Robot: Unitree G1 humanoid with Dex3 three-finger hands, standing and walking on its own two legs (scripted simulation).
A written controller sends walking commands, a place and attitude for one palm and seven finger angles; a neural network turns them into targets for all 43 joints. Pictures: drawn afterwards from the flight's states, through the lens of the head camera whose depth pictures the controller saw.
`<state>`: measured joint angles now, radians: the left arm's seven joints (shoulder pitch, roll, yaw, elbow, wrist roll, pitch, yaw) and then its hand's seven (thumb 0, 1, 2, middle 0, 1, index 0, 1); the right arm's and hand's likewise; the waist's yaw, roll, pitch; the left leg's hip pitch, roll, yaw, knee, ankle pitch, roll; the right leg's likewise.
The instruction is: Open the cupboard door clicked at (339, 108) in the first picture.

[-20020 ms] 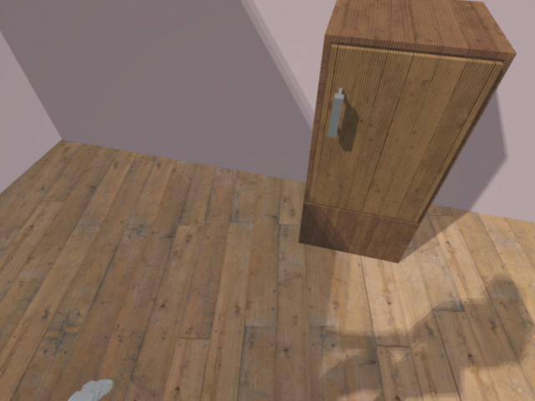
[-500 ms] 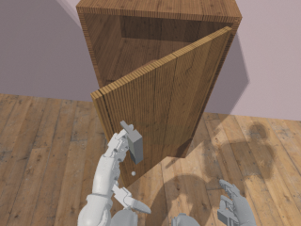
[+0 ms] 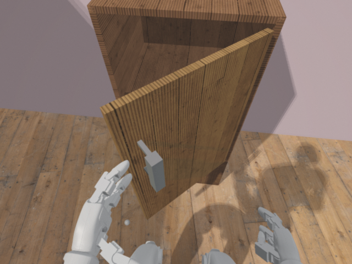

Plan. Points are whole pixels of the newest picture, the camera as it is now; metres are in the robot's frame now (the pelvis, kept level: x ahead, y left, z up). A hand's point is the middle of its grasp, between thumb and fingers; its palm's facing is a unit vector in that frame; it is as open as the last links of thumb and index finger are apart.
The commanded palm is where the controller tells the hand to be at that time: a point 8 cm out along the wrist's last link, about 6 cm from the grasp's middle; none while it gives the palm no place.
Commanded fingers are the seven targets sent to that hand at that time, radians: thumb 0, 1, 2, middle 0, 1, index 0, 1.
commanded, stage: slide the hand sideways off the handle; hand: left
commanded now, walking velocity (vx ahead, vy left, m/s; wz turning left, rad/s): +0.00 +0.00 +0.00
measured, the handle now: (150, 165) +0.31 +0.08 +0.06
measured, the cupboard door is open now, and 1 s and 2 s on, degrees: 44 44 44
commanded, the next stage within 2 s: draw the hand back to the body in 0.28 s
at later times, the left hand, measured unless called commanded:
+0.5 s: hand (99, 234) +0.17 +0.15 +0.07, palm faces -0.09 -1.00 -0.02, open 16.3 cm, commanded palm +0.15 +0.21 +0.09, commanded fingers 0.00 -0.50 0.30 -0.15 -0.30 -0.15 -0.30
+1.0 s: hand (45, 211) +0.19 +0.21 +0.15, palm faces +0.12 -0.96 -0.25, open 15.6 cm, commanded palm +0.15 +0.26 +0.17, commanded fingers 0.00 -0.08 0.48 -0.17 -0.30 -0.17 -0.30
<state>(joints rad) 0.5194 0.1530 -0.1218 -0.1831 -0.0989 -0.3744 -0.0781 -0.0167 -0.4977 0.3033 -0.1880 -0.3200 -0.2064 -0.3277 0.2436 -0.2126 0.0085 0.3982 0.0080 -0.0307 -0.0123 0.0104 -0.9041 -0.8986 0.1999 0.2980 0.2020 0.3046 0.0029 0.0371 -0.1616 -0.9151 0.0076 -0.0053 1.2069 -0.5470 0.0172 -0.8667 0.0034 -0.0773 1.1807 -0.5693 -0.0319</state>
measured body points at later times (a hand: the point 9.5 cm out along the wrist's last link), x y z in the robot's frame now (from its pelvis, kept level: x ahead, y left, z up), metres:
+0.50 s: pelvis -0.01 +0.00 -0.01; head +0.04 +0.00 +0.44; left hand +0.17 +0.20 +0.07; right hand +0.19 -0.22 -0.07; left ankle +0.02 +0.11 -0.64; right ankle +0.01 -0.10 -0.64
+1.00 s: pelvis +0.01 +0.02 +0.05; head +0.00 +0.01 +0.50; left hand +0.17 +0.26 +0.17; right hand +0.19 -0.21 -0.01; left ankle +0.02 +0.11 -0.64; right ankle +0.01 -0.10 -0.64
